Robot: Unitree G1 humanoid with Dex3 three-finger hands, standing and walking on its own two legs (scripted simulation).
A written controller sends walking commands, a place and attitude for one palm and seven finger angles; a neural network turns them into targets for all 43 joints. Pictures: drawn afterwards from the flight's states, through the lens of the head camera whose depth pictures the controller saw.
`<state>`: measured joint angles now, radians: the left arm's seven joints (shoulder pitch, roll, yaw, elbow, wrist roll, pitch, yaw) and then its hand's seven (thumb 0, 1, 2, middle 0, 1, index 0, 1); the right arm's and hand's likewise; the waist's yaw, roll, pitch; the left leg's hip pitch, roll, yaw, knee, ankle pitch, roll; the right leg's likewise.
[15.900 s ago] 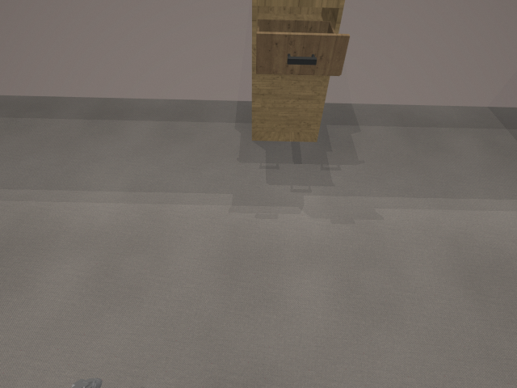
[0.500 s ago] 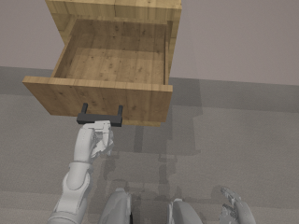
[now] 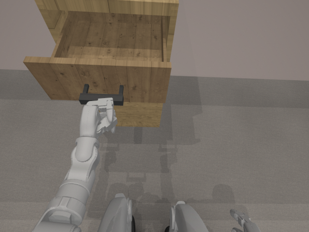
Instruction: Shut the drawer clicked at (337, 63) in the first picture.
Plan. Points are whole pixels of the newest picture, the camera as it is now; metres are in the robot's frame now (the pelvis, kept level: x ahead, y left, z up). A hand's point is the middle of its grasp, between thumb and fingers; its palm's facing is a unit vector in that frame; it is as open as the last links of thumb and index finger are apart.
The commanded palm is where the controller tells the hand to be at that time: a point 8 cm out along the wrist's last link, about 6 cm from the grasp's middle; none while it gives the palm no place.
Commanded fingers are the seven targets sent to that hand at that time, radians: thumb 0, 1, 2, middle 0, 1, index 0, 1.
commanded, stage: push the drawer shut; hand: left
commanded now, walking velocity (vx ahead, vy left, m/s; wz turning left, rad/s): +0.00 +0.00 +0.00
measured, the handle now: (103, 93) +0.47 +0.14 +0.03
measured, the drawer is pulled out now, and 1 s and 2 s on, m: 0.21 0.09 0.00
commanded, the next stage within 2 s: none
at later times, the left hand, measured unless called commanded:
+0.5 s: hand (117, 97) +0.47 +0.10 +0.02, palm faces -0.01 -1.00 -0.04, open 3.1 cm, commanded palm +0.45 +0.15 +0.03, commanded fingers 0.00 0.90 0.90 -1.40 -1.60 -1.40 -1.60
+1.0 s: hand (119, 81) +0.52 +0.10 +0.03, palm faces +0.00 -1.00 -0.04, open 3.3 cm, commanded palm +0.51 +0.14 +0.03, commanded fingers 0.00 0.90 0.90 -1.40 -1.60 -1.40 -1.60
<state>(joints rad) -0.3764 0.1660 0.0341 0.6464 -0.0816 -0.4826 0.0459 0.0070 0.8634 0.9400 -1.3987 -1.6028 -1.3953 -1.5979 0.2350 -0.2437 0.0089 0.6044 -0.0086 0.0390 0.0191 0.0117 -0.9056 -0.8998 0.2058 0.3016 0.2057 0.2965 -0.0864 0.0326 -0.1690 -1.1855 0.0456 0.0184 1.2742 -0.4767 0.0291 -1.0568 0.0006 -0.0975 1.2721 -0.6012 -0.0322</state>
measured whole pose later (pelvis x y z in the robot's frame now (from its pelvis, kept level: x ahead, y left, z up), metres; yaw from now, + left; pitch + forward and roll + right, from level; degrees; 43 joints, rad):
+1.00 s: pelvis +0.00 +0.00 -0.02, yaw -2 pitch +28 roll -3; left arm -0.89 0.33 0.28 1.15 -0.02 -0.52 0.01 0.04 0.85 0.93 -1.40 -1.60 -1.40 -1.60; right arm 0.32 -0.25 0.01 0.65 -0.05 0.09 0.05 0.01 -0.91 -0.90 0.21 0.30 0.21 0.30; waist -0.19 0.05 -0.16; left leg -1.33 0.07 0.01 1.33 -0.49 0.02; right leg -1.20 0.03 -0.10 1.32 -0.61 -0.04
